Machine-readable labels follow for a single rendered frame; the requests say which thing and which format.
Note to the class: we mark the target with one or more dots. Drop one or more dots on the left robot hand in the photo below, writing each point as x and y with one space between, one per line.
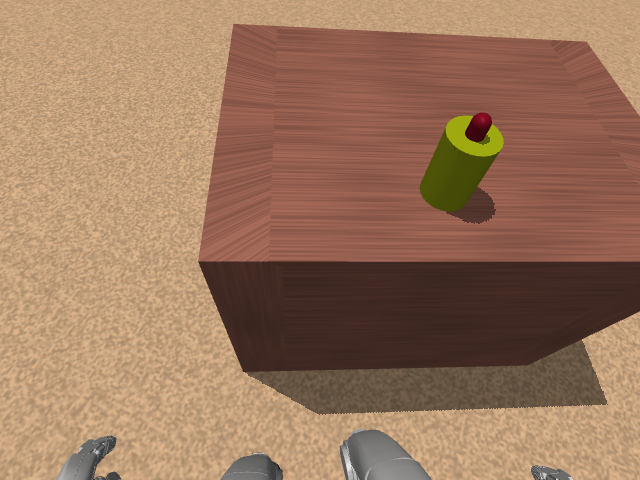
82 466

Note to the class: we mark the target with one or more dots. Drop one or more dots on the bottle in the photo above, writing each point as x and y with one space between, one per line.
465 152

